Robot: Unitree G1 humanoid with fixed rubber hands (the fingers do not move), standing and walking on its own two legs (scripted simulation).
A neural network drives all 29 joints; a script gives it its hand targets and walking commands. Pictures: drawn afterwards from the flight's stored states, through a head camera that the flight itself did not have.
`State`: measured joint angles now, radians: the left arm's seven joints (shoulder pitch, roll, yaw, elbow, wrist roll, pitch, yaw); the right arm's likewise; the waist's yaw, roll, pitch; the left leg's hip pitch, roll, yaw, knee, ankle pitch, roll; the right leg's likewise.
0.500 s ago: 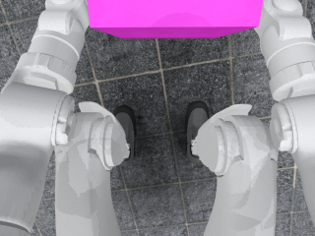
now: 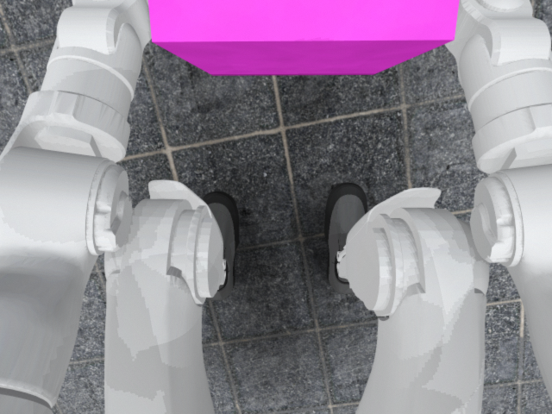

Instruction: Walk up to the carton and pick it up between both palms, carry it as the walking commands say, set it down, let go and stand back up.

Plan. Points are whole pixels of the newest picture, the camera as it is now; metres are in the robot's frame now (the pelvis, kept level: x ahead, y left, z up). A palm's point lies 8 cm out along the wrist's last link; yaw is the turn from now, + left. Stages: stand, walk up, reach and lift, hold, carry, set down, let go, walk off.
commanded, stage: reach and lift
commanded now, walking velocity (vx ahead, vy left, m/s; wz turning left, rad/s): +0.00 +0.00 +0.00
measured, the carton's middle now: out of the picture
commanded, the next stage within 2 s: none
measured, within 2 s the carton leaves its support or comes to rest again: leaves its support in 0.08 s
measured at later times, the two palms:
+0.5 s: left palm out of the picture +0.54 +0.16 -0.11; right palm out of the picture +0.52 -0.18 -0.12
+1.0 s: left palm out of the picture +0.53 +0.16 -0.06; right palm out of the picture +0.51 -0.19 -0.07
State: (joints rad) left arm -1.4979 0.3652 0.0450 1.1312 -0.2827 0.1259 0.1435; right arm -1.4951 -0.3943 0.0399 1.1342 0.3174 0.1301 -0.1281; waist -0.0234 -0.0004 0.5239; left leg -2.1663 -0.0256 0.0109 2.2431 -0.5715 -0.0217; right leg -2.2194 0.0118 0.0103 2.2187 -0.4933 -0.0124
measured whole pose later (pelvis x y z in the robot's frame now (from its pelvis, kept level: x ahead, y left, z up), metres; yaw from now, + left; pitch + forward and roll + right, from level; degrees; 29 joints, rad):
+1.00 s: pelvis -0.01 +0.00 +0.08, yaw +0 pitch +26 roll +2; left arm -1.28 0.25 0.28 0.64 -0.09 0.38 0.12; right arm -1.27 -0.27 -0.26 0.66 0.10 0.38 -0.10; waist -0.02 0.00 0.53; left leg -1.91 -0.06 -0.01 2.00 -0.55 -0.03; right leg -1.95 0.04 0.03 1.98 -0.48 0.01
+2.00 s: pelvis -0.02 +0.00 +0.19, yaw -1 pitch +20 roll +2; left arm -1.14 0.17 0.34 0.51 0.00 0.45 0.06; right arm -1.11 -0.17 -0.34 0.48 0.00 0.47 -0.06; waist 0.00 -0.01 0.52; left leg -1.51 -0.05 -0.02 1.64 -0.47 -0.03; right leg -1.55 0.04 0.04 1.63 -0.42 0.00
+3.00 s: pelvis +0.01 -0.01 +0.31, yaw -2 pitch +9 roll +2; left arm -0.84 0.08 0.33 0.41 0.04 0.43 0.02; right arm -0.84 -0.07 -0.32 0.40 -0.04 0.46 -0.04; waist 0.01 -0.02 0.52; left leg -0.94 -0.04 -0.03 1.17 -0.38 -0.03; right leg -0.99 0.04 0.05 1.17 -0.34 -0.01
